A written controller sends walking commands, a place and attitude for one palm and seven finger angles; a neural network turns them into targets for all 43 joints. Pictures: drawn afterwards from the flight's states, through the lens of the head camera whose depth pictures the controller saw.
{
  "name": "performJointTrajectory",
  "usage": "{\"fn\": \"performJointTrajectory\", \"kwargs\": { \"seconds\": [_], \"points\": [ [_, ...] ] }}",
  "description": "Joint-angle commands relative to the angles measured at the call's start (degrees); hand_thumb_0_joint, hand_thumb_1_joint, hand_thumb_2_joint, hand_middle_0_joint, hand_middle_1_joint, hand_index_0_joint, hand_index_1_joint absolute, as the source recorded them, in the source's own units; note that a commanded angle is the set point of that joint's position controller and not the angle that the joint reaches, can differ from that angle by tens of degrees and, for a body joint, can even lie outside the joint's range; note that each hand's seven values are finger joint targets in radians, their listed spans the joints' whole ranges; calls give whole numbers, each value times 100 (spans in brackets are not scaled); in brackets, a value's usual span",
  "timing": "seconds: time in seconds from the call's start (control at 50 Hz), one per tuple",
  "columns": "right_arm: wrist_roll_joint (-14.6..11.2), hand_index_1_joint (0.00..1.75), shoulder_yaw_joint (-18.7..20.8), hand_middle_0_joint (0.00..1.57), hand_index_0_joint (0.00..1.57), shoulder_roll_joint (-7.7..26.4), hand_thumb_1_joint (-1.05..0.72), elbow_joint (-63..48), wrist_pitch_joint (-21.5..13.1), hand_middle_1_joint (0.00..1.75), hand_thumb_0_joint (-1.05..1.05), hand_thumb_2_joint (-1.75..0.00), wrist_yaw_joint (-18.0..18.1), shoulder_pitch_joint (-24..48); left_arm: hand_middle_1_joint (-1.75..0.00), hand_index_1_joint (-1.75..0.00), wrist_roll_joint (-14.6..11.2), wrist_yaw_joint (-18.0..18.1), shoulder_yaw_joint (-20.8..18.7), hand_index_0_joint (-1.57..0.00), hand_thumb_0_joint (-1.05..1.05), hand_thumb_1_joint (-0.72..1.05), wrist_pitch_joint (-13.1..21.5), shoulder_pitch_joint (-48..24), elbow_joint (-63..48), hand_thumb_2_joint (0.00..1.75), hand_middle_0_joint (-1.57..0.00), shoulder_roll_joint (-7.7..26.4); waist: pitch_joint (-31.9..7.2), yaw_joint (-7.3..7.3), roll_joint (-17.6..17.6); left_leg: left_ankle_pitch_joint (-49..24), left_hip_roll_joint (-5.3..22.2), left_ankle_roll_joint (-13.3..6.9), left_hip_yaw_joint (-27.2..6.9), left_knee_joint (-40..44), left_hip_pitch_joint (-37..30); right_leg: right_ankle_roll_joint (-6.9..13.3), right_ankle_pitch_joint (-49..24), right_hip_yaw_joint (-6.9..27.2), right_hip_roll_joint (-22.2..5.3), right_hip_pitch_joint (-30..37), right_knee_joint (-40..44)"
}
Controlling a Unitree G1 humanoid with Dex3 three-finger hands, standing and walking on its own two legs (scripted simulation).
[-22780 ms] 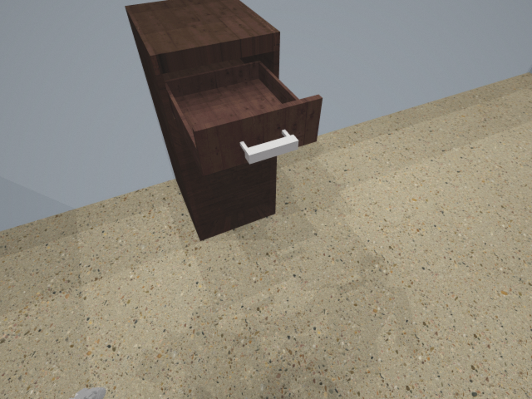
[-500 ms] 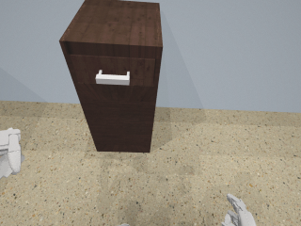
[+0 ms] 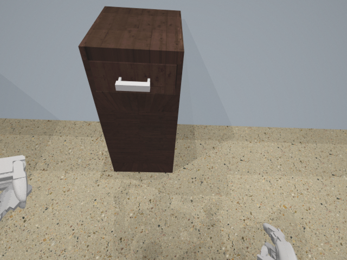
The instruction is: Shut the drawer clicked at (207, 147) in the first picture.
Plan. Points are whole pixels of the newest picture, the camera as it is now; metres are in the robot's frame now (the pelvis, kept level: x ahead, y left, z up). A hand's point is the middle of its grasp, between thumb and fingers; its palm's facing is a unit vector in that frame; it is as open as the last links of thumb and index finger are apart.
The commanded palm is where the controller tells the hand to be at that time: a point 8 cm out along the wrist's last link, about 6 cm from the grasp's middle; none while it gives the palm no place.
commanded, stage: stop stepping back and stand still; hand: left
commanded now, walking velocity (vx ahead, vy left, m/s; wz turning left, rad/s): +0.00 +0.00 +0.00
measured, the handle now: (133, 83) +0.76 +0.21 -0.03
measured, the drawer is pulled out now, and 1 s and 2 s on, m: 0.00 0.00 0.00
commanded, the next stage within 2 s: let the arm hang, fingers relaxed in 0.56 s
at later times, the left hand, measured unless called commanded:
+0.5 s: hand out of the picture +0.13 +0.25 +0.17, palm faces +0.42 -0.81 -0.41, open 3.3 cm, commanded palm +0.06 +0.29 +0.18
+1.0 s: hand out of the picture -0.07 +0.22 -0.18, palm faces +0.15 -0.97 -0.18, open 3.2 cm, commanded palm none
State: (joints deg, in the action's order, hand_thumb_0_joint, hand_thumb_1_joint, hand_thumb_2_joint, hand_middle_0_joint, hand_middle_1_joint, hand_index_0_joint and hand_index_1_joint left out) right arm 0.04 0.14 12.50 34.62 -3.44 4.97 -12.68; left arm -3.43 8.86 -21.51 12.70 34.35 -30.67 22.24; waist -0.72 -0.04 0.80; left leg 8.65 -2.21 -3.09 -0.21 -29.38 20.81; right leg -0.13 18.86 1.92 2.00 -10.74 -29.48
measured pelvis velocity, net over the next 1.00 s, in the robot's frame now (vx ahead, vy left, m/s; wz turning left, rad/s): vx -0.08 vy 0.03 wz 0.08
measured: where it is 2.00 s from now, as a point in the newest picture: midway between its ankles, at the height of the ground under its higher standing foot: outside the picture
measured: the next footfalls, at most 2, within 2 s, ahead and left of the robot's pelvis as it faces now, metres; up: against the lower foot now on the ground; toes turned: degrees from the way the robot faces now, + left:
left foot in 0.68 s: +0.02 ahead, +0.12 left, +0.00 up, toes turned +2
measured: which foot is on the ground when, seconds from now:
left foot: down 0.00-0.52, up 0.54-0.66, down 0.68-1.00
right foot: down 0.00-1.00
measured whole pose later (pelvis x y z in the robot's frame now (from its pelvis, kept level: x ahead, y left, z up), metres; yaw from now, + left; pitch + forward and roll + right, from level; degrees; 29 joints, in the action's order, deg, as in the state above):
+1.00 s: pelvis -0.08 +0.03 +0.00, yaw +5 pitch -1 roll -1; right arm 1.6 0.0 10.9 54.7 1.1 0.7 -13.1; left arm 0.3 2.0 -3.0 -3.1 18.0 54.5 11.8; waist 2.6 0.4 3.2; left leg 9.7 -2.6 -2.7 -1.8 -28.8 18.0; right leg 0.8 14.8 -1.9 1.0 -11.9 -27.7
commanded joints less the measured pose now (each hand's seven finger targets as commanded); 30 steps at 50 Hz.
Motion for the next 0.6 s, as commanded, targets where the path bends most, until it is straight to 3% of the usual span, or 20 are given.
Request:
{"fn": "performJointTrajectory", "kwargs": {
  "seconds": [0.0,0.04,0.08,0.1,0.14,0.18,0.24,0.28,0.32,0.34,0.36,0.4,0.44,0.46,0.48,0.5,0.52,0.54,0.58],
  "points": [
    [70,30,160,20,20,693,-90,-1046,-595,30,0,-90,43,706,-160,-160,153,64,-521,-140,0,90,400,-262,-1788,90,-140,945,-253,27,-1257,2898,1342,-201,-1880,2384,321,8,220,29,52,375,-266],
    [73,30,153,20,20,624,-90,-1066,-620,30,0,-90,-9,618,-160,-160,154,57,-553,-140,0,90,342,175,-1726,90,-140,883,-358,24,-1145,2654,1084,-34,-1423,2224,390,90,267,-138,63,658,164],
    [66,30,159,20,20,591,-90,-1066,-595,30,0,-90,-49,596,-160,-160,109,47,-634,-140,0,90,306,466,-1662,90,-140,922,-426,-17,-869,2093,718,143,-919,1724,176,171,324,-69,-42,598,823],
    [68,30,191,20,20,608,-90,-1063,-578,30,0,-90,-64,582,-160,-160,85,44,-725,-140,0,90,292,584,-1633,90,-140,995,-505,-22,-522,1772,556,212,-693,1345,-61,212,550,25,-146,387,1098],
    [53,30,217,20,20,573,-90,-970,-506,30,0,-90,-70,558,-160,-160,-4,52,-675,-140,0,90,278,627,-1435,90,-140,915,-371,-66,149,873,293,312,-342,73,-906,472,1042,625,-701,-848,1785],
    [41,30,251,20,20,612,-90,-818,-437,30,0,-90,-47,519,-160,-160,-24,79,-514,-140,0,90,242,327,-1299,90,-140,754,-135,-139,248,600,263,331,-337,-731,-1299,672,1203,846,-1031,-1764,1907],
    [8,30,208,20,20,638,-90,-710,-448,30,0,-90,16,524,-160,-160,22,106,-385,-140,0,90,185,-90,-1091,90,-140,697,69,-179,105,579,396,267,-482,-415,-1542,454,959,467,-751,-1975,1499],
    [8,30,188,20,20,702,-90,-706,-487,30,0,-90,71,615,-160,-160,62,85,-298,-140,0,90,211,-496,-1199,90,-140,726,364,-182,-364,1275,586,258,-848,214,-1399,270,1350,258,-423,-2012,1153],
    [48,30,132,20,20,692,-90,-778,-556,30,0,-90,124,746,-160,-160,150,70,-342,-140,0,90,224,-707,-1375,90,-140,766,483,-127,-1144,3134,1008,163,-1697,1918,-427,60,1334,-87,141,-1129,252],
    [69,30,108,20,20,681,-90,-802,-572,30,0,-90,130,727,-160,-160,217,80,-434,-140,0,90,216,-661,-1363,90,-140,771,354,-49,-1579,4112,1258,115,-2144,2837,462,27,983,-249,412,-102,-665],
    [91,30,127,20,20,596,-90,-828,-572,30,0,-90,112,658,-160,-160,250,70,-425,-140,0,90,202,-733,-1438,90,-140,784,306,14,-1607,4222,1335,139,-2226,3076,908,42,760,-299,478,369,-1202],
    [117,30,157,20,20,482,-90,-880,-636,30,0,-90,26,580,-160,-160,221,37,-467,-140,0,90,192,-481,-1540,90,-140,915,14,80,-1243,3444,1217,212,-1749,2801,758,113,797,-296,367,581,-876],
    [116,30,151,20,20,444,-90,-920,-607,30,0,-90,-56,586,-160,-160,210,10,-414,-140,0,90,179,107,-1591,90,-140,841,-229,80,-731,2409,787,307,-955,2022,467,238,710,-258,137,886,583],
    [117,30,183,20,20,435,-90,-905,-526,30,0,-90,-89,573,-160,-160,214,-18,-423,-140,0,90,181,235,-1600,90,-140,870,-187,15,-312,1766,342,380,-337,938,71,388,894,244,-302,281,1349],
    [139,30,248,20,20,484,-90,-832,-424,30,0,-90,-121,535,-160,-160,168,-37,-530,-140,0,90,215,257,-1652,90,-140,953,-253,-42,285,984,23,426,-48,-754,-735,679,1455,1282,-1132,-1007,2134],
    [170,30,279,20,20,538,-90,-745,-351,30,0,-90,-167,510,-160,-160,86,-1,-657,-140,0,90,235,174,-1669,90,-140,939,-275,-35,439,774,37,438,-95,-1643,-763,1013,1587,1720,-1682,-1532,2336],
    [100,30,265,20,20,473,-90,-683,-270,30,0,-90,-190,405,-160,-160,56,-25,-500,-140,0,90,153,194,-1404,90,-140,764,-143,-107,852,671,100,421,-183,-2137,-254,1125,1828,1681,-1779,-1471,2178],
    [38,30,271,20,20,469,-90,-680,-281,30,0,-90,-167,386,-160,-160,32,14,-544,-140,0,90,153,84,-1112,90,-140,700,55,-183,816,824,272,375,-258,-2007,-142,1013,1559,1445,-1672,-1482,2036],
    [-5,30,210,20,20,467,-90,-701,-369,30,0,-90,-76,559,-160,-160,79,78,-487,-140,0,90,169,-36,-959,90,-140,710,324,-161,459,798,419,257,-173,-660,-437,758,789,1006,-1368,-1316,1645]
  ]
}}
